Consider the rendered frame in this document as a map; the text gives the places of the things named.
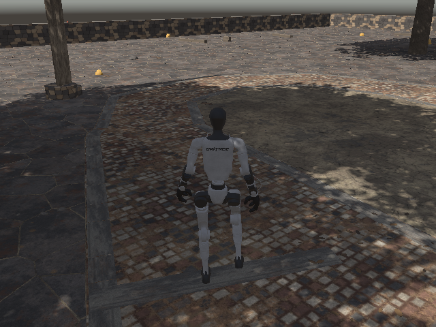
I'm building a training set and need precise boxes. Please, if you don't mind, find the robot left upper arm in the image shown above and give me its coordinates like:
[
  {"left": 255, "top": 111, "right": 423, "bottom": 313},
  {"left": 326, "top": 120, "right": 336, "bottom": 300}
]
[{"left": 185, "top": 137, "right": 204, "bottom": 174}]

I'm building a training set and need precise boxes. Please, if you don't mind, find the humanoid robot torso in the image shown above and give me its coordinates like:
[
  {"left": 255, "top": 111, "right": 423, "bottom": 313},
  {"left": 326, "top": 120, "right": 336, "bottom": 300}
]
[{"left": 202, "top": 134, "right": 234, "bottom": 204}]

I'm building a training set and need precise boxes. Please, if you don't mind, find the left robot hand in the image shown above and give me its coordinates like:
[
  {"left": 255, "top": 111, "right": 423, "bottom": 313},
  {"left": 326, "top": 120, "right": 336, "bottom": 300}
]
[{"left": 176, "top": 188, "right": 192, "bottom": 203}]

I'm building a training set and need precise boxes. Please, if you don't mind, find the right robot hand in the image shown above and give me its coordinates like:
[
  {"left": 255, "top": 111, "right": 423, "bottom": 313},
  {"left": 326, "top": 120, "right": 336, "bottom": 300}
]
[{"left": 244, "top": 195, "right": 260, "bottom": 213}]

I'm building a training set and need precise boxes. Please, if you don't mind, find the robot left forearm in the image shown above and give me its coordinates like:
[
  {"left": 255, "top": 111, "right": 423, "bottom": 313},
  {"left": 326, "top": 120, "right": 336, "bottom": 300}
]
[{"left": 178, "top": 164, "right": 191, "bottom": 191}]

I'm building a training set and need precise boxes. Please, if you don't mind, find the left robot thigh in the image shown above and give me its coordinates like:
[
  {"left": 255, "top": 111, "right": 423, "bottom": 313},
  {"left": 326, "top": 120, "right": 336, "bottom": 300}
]
[{"left": 194, "top": 191, "right": 210, "bottom": 242}]

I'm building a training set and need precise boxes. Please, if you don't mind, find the robot right forearm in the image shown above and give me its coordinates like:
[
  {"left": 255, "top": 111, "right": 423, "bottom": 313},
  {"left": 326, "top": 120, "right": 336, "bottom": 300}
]
[{"left": 244, "top": 165, "right": 258, "bottom": 197}]

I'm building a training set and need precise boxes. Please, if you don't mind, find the robot right upper arm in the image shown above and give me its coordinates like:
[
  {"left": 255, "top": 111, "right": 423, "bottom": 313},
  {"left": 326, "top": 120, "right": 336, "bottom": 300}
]
[{"left": 232, "top": 137, "right": 250, "bottom": 176}]

